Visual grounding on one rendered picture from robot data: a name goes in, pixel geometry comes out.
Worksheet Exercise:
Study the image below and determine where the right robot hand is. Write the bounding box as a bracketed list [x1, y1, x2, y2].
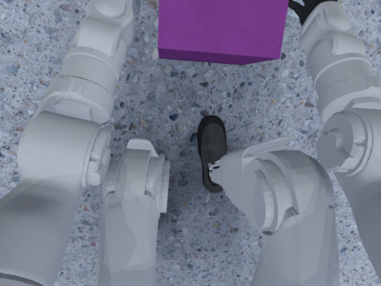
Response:
[288, 0, 338, 26]

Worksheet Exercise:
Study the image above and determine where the left robot forearm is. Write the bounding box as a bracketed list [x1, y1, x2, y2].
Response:
[17, 0, 133, 172]

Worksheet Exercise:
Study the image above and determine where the right robot upper arm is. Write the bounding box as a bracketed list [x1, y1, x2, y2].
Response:
[316, 108, 381, 282]

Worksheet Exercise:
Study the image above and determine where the carton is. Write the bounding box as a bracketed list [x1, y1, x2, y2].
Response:
[158, 0, 289, 65]

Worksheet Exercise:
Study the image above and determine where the right robot thigh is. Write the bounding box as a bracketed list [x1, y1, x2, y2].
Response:
[238, 150, 339, 286]

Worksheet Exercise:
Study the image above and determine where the robot right foot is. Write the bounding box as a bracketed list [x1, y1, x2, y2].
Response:
[198, 116, 226, 193]

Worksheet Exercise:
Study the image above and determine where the right robot forearm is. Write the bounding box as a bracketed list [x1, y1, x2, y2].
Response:
[299, 1, 381, 124]

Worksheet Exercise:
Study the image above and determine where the left robot upper arm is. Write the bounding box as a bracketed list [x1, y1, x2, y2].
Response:
[0, 111, 111, 286]

